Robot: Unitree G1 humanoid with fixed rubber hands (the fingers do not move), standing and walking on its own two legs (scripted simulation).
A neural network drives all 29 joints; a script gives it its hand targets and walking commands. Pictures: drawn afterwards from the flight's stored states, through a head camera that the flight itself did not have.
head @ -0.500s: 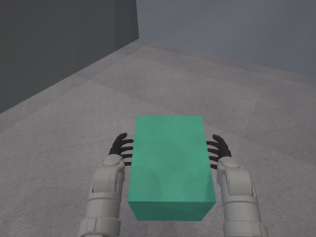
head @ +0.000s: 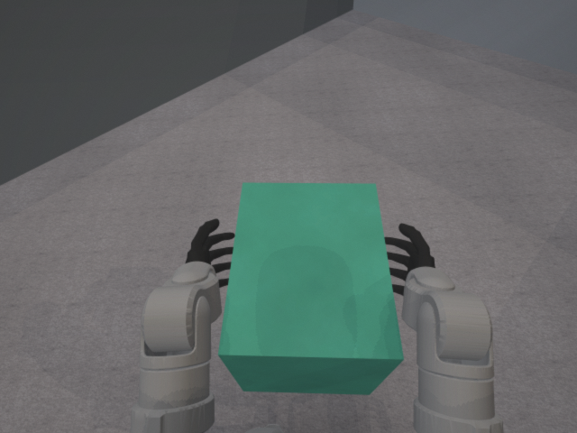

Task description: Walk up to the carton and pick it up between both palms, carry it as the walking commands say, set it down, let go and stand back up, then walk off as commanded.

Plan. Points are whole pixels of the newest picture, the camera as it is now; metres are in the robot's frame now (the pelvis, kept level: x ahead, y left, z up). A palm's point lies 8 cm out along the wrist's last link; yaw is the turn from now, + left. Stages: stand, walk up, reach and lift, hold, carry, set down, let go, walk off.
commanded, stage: carry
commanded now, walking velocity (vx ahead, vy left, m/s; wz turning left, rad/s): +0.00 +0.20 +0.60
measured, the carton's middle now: (307, 290) +0.31 -0.01 +0.01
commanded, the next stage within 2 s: none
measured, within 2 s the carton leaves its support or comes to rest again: neither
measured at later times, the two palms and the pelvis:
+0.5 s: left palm out of the picture +0.20 +0.36 +0.07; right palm (218, 288) +0.29 +0.11 +0.07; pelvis -0.04 +0.14 +0.00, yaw +17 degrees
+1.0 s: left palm out of the picture +0.04 +0.55 +0.08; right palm (3, 363) +0.19 +0.33 +0.09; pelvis -0.12 +0.27 +0.00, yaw +36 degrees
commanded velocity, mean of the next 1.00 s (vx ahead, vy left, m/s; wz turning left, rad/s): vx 0.00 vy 0.20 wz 0.60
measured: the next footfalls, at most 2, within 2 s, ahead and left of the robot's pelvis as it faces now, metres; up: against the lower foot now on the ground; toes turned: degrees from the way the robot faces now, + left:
left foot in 0.26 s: +0.04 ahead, +0.24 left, +0.00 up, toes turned +17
right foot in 0.60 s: +0.02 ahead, +0.08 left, +0.00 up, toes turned +12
